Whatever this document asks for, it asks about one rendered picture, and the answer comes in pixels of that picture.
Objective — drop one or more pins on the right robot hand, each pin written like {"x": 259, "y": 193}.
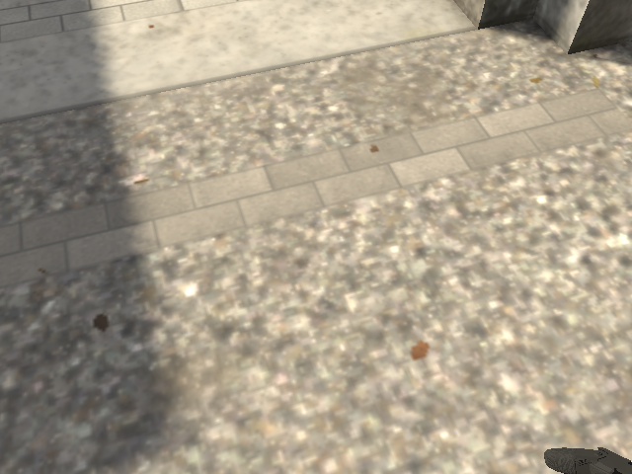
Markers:
{"x": 586, "y": 461}

